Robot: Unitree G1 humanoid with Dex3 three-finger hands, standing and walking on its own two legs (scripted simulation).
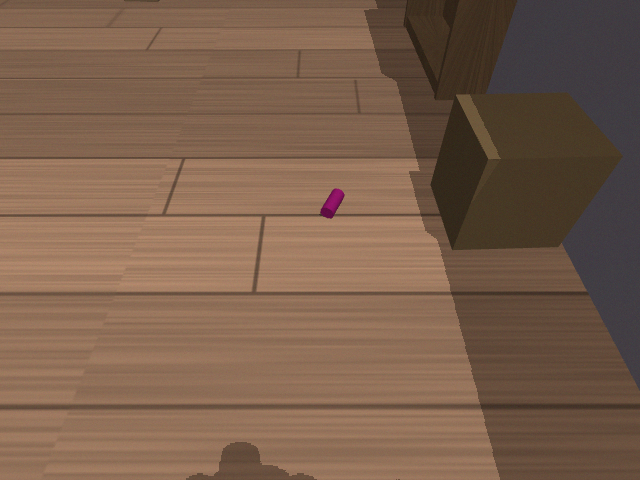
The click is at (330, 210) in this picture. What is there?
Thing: lying can
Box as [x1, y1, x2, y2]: [321, 188, 344, 217]
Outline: 341,190 336,188 332,190 321,208 321,213 324,216 331,217 344,195
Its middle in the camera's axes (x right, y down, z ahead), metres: +0.06 -0.19 +1.77
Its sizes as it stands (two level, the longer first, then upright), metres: 0.135 0.062 0.062
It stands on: the floor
